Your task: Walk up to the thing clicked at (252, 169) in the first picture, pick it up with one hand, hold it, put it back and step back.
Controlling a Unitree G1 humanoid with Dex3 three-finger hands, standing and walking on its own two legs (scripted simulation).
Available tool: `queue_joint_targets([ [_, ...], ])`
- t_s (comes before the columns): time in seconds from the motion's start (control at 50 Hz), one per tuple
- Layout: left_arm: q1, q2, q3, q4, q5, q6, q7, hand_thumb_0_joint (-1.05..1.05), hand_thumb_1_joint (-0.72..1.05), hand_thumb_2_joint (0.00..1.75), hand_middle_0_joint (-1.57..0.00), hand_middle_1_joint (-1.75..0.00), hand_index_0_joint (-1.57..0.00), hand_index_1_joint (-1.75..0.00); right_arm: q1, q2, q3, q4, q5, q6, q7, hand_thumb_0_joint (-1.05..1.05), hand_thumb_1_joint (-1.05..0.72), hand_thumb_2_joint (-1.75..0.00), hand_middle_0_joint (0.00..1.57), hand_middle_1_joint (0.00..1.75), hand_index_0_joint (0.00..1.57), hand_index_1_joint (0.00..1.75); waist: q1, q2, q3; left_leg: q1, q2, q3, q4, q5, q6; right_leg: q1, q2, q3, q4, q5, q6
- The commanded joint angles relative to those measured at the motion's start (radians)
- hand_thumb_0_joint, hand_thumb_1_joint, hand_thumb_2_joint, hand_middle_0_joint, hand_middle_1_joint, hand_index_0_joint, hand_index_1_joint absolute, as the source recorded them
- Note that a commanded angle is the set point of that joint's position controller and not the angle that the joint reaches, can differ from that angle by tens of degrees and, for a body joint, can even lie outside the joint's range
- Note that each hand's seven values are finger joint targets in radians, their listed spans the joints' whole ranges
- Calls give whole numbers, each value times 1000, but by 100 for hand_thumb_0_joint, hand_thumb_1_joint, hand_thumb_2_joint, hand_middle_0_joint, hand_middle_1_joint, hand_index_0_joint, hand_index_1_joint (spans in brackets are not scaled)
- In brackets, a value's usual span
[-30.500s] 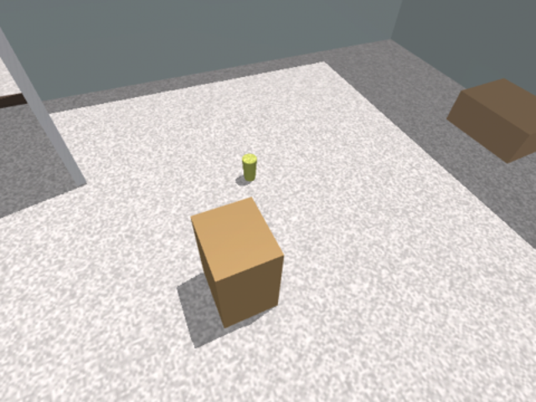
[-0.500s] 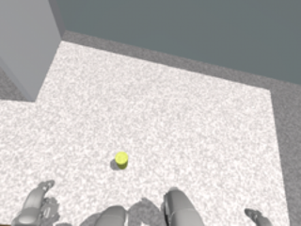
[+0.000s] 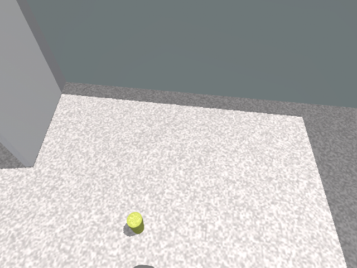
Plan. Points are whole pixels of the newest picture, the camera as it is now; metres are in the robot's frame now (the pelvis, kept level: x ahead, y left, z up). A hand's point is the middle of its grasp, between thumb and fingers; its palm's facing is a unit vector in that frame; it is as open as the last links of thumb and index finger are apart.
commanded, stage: walk up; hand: left
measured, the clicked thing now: (136, 224) +0.43 +0.23 -0.69
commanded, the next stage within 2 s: stand in 0.32 s
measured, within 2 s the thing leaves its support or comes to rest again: neither
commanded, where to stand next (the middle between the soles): +0.10 +0.03 m, yaw +0 degrees
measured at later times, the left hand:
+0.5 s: hand out of the picture +0.08 +0.31 -0.16, palm faces +0.03 -0.93 -0.37, open 7.4 cm
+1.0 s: hand out of the picture +0.07 +0.27 -0.13, palm faces +0.03 -0.94 -0.35, open 7.4 cm
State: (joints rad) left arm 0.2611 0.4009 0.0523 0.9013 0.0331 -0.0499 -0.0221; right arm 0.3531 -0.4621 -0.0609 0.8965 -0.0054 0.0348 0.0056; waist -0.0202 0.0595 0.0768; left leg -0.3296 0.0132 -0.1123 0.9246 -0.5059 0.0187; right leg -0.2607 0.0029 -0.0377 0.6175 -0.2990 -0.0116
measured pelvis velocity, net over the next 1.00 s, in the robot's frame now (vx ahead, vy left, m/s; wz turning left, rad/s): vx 0.00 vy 0.02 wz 0.04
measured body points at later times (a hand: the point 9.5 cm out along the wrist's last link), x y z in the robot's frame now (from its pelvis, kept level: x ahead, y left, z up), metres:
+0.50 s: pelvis -0.01 +0.03 +0.00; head +0.03 +0.05 +0.44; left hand +0.08 +0.35 -0.13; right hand +0.09 -0.27 -0.12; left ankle +0.01 +0.17 -0.72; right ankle +0.01 -0.10 -0.71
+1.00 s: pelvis +0.00 +0.02 +0.02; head +0.00 +0.01 +0.47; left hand +0.07 +0.32 -0.10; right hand +0.10 -0.28 -0.11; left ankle +0.01 +0.17 -0.72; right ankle +0.02 -0.10 -0.72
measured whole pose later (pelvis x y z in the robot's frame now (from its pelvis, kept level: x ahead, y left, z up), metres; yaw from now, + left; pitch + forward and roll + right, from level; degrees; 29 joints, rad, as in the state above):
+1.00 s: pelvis +0.00 +0.02 +0.02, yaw +2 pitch -4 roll +0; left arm 0.09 0.35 0.00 1.13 0.01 -0.03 -0.01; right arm 0.08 -0.35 -0.01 1.14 -0.01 -0.01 0.02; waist 0.00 0.01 0.06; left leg -0.12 0.05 -0.02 0.36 -0.18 -0.05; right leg -0.12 0.00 0.00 0.37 -0.18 0.00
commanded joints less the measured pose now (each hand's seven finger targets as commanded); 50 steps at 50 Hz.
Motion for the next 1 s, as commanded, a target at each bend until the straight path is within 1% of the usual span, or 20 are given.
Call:
queue_joint_targets([
  [0.0,-28,301,73,-77,-26,-28,53,0,90,90,-20,-30,-20,-30,42,-166,-48,-57,-3,-17,-6,0,-90,-90,20,30,20,30,6,-191,16,-139,-1,-82,102,53,-13,19,-300,295,-275,238,-165],
  [0.06,-35,290,75,-92,-34,-21,75,0,90,90,-20,-30,-20,-30,26,-157,-57,-70,-12,15,0,0,-90,-90,20,30,20,30,9,-186,15,-139,-36,-88,216,62,-30,-6,-320,222,-198,596,-183],
  [0.1,-53,277,75,-108,-32,-15,83,0,90,90,-20,-30,-20,-30,3,-153,-61,-85,-9,21,-1,0,-90,-90,20,30,20,30,13,-211,0,-134,-39,-73,252,73,-38,-17,-323,191,-174,668,-205],
  [0.22,-126,258,66,-137,-9,15,66,0,90,90,-20,-30,-20,-30,-36,-125,-52,-78,6,-16,-5,0,-90,-90,20,30,20,30,35,-321,-108,-38,-15,115,-147,84,-33,73,-262,128,-22,506,-186],
  [0.26,-140,252,54,-129,-26,36,61,0,90,90,-20,-30,-20,-30,-30,-111,-50,-53,-2,-33,-9,0,-90,-90,20,30,20,30,10,-259,-112,63,-56,177,-354,246,-25,14,-217,97,89,426,-146],
  [0.28,-124,224,41,-122,-33,44,60,0,90,90,-20,-30,-20,-30,-20,-128,-54,-47,-14,-45,-13,0,-90,-90,20,30,20,30,0,-190,-111,131,-36,116,-448,364,-12,-51,-190,95,185,343,-104],
  [0.3,-55,118,17,-118,-35,44,53,0,90,90,-20,-30,-20,-30,-39,-161,-56,-72,-21,-64,-12,0,-90,-90,20,30,20,30,21,21,-169,224,192,-256,-560,354,40,-177,-82,43,291,4,-16],
  [0.32,-107,149,25,-125,-38,47,60,0,90,90,-20,-30,-20,-30,-63,-263,-69,-69,-26,-79,-15,0,-90,-90,20,30,20,30,9,91,-170,182,338,-432,-571,408,179,-222,-11,90,325,-327,-4],
  [0.34,-180,195,33,-123,-30,45,68,0,90,90,-20,-30,-20,-30,-80,-269,-75,-44,-30,-87,-18,0,-90,-90,20,30,20,30,-18,68,-138,123,345,-481,-572,298,222,-231,-29,170,375,-338,-4],
  [0.4,-138,187,34,-47,-39,29,51,0,90,90,-20,-30,-20,-30,-209,-158,-41,-53,-20,-87,-25,0,-90,-90,20,30,20,30,26,119,-75,122,237,-225,-520,374,167,-177,-57,122,288,-247,-10],
  [0.46,-100,171,28,5,-35,20,41,0,90,90,-20,-30,-20,-30,-241,-158,-42,-30,-15,-79,-20,0,-90,-90,20,30,20,30,33,167,-87,138,190,-121,-497,467,127,-46,-33,49,43,-180,9],
  [0.48,-78,159,24,31,-34,18,40,0,90,90,-20,-30,-20,-30,-248,-150,-38,-19,-12,-73,-19,0,-90,-90,20,30,20,30,43,164,-85,101,177,-96,-478,465,108,30,-24,37,-58,-80,8],
  [0.5,-61,154,19,48,-32,11,43,0,90,90,-20,-30,-20,-30,-254,-131,-35,-7,-5,-67,-17,0,-90,-90,20,30,20,30,58,127,-88,80,163,-68,-436,508,69,117,-32,52,-195,84,2],
  [0.52,-59,194,20,53,-18,-1,46,0,90,90,-20,-30,-20,-30,-245,-80,-20,-1,11,-65,-17,0,-90,-90,20,30,20,30,56,37,-119,46,134,-45,-379,498,16,205,-114,164,-234,261,-18],
  [0.54,-152,266,27,44,-13,-5,45,0,90,90,-20,-30,-20,-30,-217,-68,-13,5,22,-64,-16,0,-90,-90,20,30,20,30,-21,-56,-121,106,53,24,-408,373,-5,90,-177,259,-212,250,-67],
  [0.56,-197,256,20,59,-15,-3,36,0,90,90,-20,-30,-20,-30,-206,-79,-9,38,15,-64,-17,0,-90,-90,20,30,20,30,-37,-76,-95,213,62,23,-451,320,3,-20,-182,264,-206,186,-83],
  [0.6,-190,182,-8,79,-26,-1,25,0,90,90,-20,-30,-20,-30,-276,-115,-12,71,9,-70,-9,0,-90,-90,20,30,20,30,4,-25,-96,208,95,-10,-493,341,14,38,-125,171,-232,156,-36],
  [0.7,-191,186,-16,129,-29,1,25,0,90,90,-20,-30,-20,-30,-293,-93,2,121,8,-64,-3,0,-90,-90,20,30,20,30,-1,-110,-62,243,97,16,-552,329,3,37,-132,180,-317,138,-28],
  [0.82,-193,177,-14,164,-32,1,27,0,90,90,-20,-30,-20,-30,-317,-98,7,160,3,-70,0,0,-90,-90,20,30,20,30,15,-83,-84,240,110,16,-608,372,-4,97,-125,156,-330,184,-16],
  [0.98,-218,183,-7,175,-28,4,26,0,90,90,-20,-30,-20,-30,-324,-97,10,182,-4,-73,1,0,-90,-90,20,30,20,30,23,-72,-74,203,110,18,-643,336,-11,111,-124,151,-362,87,-10],
])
